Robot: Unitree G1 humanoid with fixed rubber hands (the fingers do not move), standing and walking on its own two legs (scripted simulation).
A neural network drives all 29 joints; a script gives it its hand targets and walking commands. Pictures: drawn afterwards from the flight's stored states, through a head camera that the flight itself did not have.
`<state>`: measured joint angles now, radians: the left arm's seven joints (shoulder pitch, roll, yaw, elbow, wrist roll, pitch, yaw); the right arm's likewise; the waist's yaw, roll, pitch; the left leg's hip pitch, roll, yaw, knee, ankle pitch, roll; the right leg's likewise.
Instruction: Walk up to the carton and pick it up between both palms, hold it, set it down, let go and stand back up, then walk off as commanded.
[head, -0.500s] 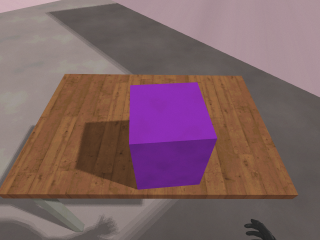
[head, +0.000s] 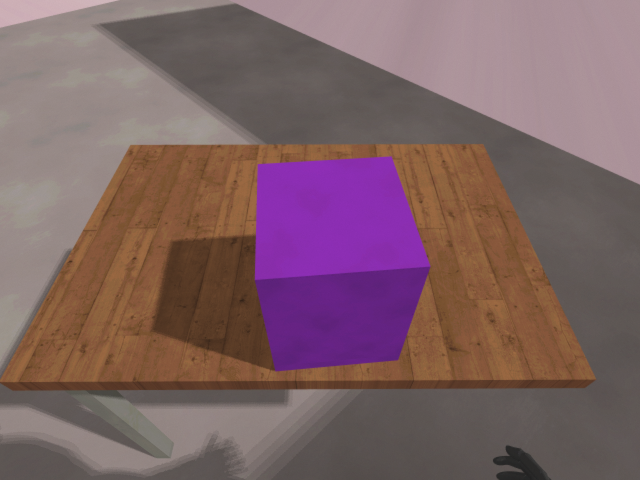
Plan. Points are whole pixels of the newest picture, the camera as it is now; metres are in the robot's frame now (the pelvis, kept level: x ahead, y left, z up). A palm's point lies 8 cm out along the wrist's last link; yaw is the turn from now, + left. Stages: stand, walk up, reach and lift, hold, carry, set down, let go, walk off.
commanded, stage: walk off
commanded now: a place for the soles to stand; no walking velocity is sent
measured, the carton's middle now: (331, 267) +0.42 +0.01 +0.00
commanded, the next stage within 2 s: none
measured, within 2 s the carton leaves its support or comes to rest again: neither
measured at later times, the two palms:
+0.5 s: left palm out of the picture -0.03 +0.30 -0.13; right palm out of the picture -0.02 -0.29 -0.14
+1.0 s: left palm out of the picture -0.15 +0.26 -0.11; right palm out of the picture -0.14 -0.33 -0.15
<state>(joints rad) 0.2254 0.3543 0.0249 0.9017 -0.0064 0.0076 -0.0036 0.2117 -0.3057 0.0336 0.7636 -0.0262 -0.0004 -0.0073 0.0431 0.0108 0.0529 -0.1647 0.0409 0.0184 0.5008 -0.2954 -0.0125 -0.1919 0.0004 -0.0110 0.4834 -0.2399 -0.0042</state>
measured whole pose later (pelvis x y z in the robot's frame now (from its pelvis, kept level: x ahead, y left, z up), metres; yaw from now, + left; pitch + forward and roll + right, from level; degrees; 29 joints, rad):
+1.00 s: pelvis -0.23 -0.05 -0.03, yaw -2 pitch -7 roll +2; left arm 0.17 0.36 0.03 0.82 -0.01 0.03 0.01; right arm 0.20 -0.37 0.00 0.76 -0.02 0.07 -0.04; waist 0.03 0.06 0.23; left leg -0.42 -0.08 -0.18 1.20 -0.41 -0.01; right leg -0.21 0.09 0.01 0.76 -0.43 -0.10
